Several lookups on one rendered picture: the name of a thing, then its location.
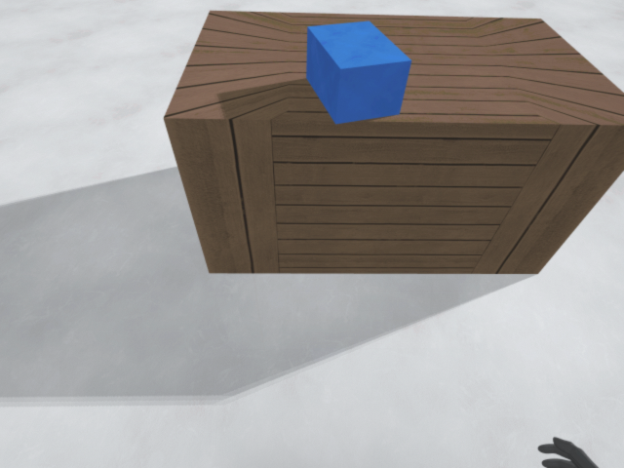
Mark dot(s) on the carton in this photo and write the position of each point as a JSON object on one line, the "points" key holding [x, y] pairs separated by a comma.
{"points": [[356, 71]]}

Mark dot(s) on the pedestal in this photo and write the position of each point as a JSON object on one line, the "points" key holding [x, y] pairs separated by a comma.
{"points": [[506, 139]]}

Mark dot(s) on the right robot hand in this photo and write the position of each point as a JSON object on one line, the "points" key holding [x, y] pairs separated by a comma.
{"points": [[579, 459]]}

